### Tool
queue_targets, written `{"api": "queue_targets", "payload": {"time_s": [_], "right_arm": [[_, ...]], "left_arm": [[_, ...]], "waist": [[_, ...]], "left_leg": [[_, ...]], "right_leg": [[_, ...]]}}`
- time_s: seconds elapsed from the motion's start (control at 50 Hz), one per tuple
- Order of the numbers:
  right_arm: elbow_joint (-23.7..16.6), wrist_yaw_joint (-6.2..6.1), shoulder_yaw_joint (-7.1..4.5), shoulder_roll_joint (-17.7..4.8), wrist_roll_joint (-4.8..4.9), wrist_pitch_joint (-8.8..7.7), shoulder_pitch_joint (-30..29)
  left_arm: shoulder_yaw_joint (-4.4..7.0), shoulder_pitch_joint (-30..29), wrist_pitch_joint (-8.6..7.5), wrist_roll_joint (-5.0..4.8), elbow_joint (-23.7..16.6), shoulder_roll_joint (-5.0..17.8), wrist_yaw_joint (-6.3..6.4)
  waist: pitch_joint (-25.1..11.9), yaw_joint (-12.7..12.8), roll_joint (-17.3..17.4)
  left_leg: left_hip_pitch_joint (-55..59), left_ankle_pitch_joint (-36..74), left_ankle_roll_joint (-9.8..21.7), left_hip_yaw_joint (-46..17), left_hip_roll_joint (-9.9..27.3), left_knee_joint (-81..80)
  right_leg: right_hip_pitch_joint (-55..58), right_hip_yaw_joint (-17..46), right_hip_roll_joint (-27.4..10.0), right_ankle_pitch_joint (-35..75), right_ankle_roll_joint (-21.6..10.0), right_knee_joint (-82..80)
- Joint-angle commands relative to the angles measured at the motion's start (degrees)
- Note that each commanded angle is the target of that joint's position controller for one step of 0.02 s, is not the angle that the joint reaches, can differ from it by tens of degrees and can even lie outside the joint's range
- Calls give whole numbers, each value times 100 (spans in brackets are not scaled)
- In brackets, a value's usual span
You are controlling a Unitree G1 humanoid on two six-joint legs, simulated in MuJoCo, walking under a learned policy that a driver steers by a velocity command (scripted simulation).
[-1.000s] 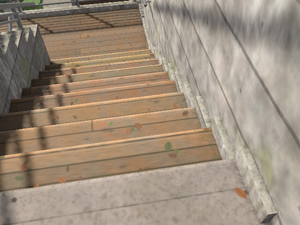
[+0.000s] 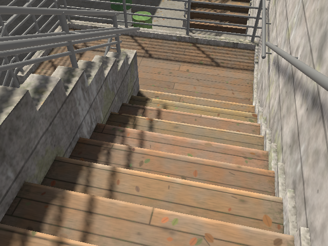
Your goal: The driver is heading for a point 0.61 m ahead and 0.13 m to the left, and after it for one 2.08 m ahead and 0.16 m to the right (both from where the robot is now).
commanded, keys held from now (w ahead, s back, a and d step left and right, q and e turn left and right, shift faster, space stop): w+q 0.48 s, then w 0.36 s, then w+e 0.16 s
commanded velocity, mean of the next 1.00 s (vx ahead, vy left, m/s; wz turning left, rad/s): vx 0.50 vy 0.00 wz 0.38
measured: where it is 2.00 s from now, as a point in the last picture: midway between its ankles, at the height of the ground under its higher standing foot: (139, 215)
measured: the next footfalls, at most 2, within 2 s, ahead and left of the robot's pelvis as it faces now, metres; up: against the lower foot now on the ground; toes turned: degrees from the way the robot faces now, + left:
left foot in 0.30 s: +0.15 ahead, +0.12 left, +0.00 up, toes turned +15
right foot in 0.70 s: +0.42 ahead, +0.02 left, -0.17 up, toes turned +22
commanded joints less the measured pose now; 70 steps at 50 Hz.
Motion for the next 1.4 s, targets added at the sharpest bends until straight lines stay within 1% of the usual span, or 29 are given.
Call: {"api": "queue_targets", "payload": {"time_s": [0.02,0.08,0.1,0.24,0.3,0.32,0.36,0.42,0.56,0.58,0.68,0.72,0.74,0.78,0.82,0.86,0.88,0.9,0.92,0.94,1.0,1.04,1.06,1.08,1.1,1.16,1.22,1.3,1.4], "right_arm": [[-395,185,91,217,86,-27,-329],[-504,318,81,195,60,56,-443],[-745,171,5,6,474,414,-660],[-582,-19,-84,-257,82,686,-811],[176,-234,-219,-418,158,670,1278],[442,-274,-303,-928,159,572,1302],[348,-304,-317,-1494,428,433,1241],[67,-262,-141,-916,50,313,181],[177,-322,-3,-605,278,48,248],[139,-6,299,-257,-372,-364,683],[170,126,366,-516,154,-405,1493],[201,535,383,-729,-159,-193,1332],[240,681,483,-4,55,-198,2618],[-848,572,359,-760,323,-241,1344],[-858,339,498,-452,57,-140,1046],[-1038,340,557,-281,-268,-2,534],[-1266,12,350,-353,150,210,-891],[-1132,-101,357,-273,268,386,-832],[-1058,248,800,320,-187,350,-191],[-903,367,714,74,-318,361,399],[-1142,208,467,-583,-387,209,219],[-970,2,241,-1051,-69,87,893],[-782,-55,146,-1379,39,-54,1705],[-468,27,251,-1228,70,-92,2224],[-402,161,359,-718,-171,-130,2504],[-515,78,626,214,-39,-144,711],[-559,-286,750,457,-157,-254,-123],[-9,-308,725,-247,-365,-416,1030],[318,-184,632,-570,-72,-193,1592]], "left_arm": [[0,561,-169,125,73,136,-3],[29,1044,-183,276,336,271,-252],[176,693,-60,-277,64,723,-259],[280,930,199,1,-91,861,-150],[504,405,253,-103,-256,1491,-179],[519,364,298,-49,-427,1182,-188],[276,626,329,40,-843,581,-121],[393,312,480,-115,-631,918,-76],[257,-43,632,-101,-649,566,-360],[-212,-302,484,580,-987,-139,-596],[28,349,506,374,-784,781,-476],[275,3317,400,332,212,1082,-502],[328,3308,406,330,101,1583,-668],[497,1783,354,546,-223,1891,-621],[-139,726,238,637,-144,77,-606],[-339,-439,-78,420,-458,-322,-434],[-115,189,-164,-690,-140,694,-317],[-59,707,-160,-720,-34,1081,-304],[-184,998,-332,279,237,706,-531],[38,949,-374,486,164,1275,-621],[-11,636,-280,361,-94,1196,-699],[112,133,-224,231,-337,1278,-712],[152,419,-249,314,-433,1150,-805],[-139,1617,-218,429,-223,-31,-891],[-151,982,-147,166,-613,123,-814],[-77,291,223,379,-848,438,-346],[-218,665,398,741,-608,200,-579],[-16,-555,266,334,-939,648,-663],[-86,-1350,403,505,-1097,485,-435]], "waist": [[290,238,-274],[191,238,-413],[427,-106,-418],[224,-126,-659],[-413,-1342,-511],[151,-1159,922],[87,-626,852],[1013,-22,-408],[505,95,285],[1417,-158,-529],[938,-111,-392],[-170,972,-1079],[-1461,399,-1519],[160,649,-453],[770,25,767],[1115,-491,159],[906,-403,11],[753,-182,-263],[917,-185,-1004],[974,-332,-493],[490,-545,-424],[162,-1029,-322],[-661,-1051,138],[-1661,-666,1207],[-819,-1074,653],[168,-362,-468],[605,95,123],[633,-381,211],[1208,-695,172]], "left_leg": [[-648,790,-66,44,534,-869],[-598,1693,132,133,560,-1182],[-186,2240,111,234,96,-1462],[612,1635,395,825,-265,-1070],[3669,1179,669,1254,-943,-2280],[4296,3012,986,-314,-41,-3236],[3778,4640,1804,-2632,1251,-3907],[1483,2106,1867,-2508,1028,-3790],[-366,410,1178,-1279,-252,-2662],[-1341,-522,864,-851,-288,-1969],[1025,1074,1172,-1963,-310,-350],[-581,2088,579,-1410,-1019,3026],[-2696,-2137,107,-905,-1594,5767],[-5511,-476,-204,-1424,-807,5657],[-5014,1774,109,-1800,70,4184],[-1802,3332,311,-489,743,207],[223,3505,-44,577,-110,-969],[1125,3378,-171,346,-47,-993],[842,3594,-178,125,333,-855],[854,3617,-135,129,79,-674],[1586,2103,-204,693,-307,-576],[2457,1052,-72,680,-505,-2202],[3961,2122,621,216,-181,-2213],[5379,4430,2270,-1841,1414,-2600],[4726,3871,2686,-3221,2056,-3709],[1983,1343,1746,-2174,1797,-3489],[-30,685,837,-418,925,-3474],[-698,-900,530,367,965,-2755],[621,-726,410,-288,1695,-2056]], "right_leg": [[419,839,-1420,235,-1082,-1550],[445,440,-1518,893,-1204,-1389],[68,612,-1527,791,-820,-1332],[335,-372,-1687,1689,-381,615],[-1025,-730,-1393,3628,-74,3939],[-2777,-444,-671,-1344,131,5952],[-3735,762,-475,-2523,425,5901],[-3014,1159,-696,-1144,502,4586],[-43,557,151,2803,233,2197],[314,1518,-565,3379,190,1680],[352,762,-367,1762,191,-480],[3727,1037,-729,3025,-728,-70],[5680,2429,-2045,6441,-2245,2064],[4156,4679,-3159,2116,-2680,550],[1622,3347,-2508,945,-2036,-242],[-2092,1442,-835,795,-1522,-427],[-2541,1498,-660,1641,-1128,-1141],[-2637,1687,-782,2171,-1010,-1131],[-2763,1188,-428,671,-1137,-804],[-2412,1337,-579,885,-1247,-247],[-1937,1764,-799,1922,-1340,688],[-1317,1916,-707,2942,-1189,2361],[-1606,1757,-211,2946,-933,4086],[-2779,1497,491,-1819,-464,6113],[-4211,1771,688,-2578,-429,6925],[-4057,1906,-396,-880,-115,5623],[-2388,1538,-727,1589,-57,4036],[-867,715,-438,3222,52,2103],[-952,677,-494,2163,-85,615]]}}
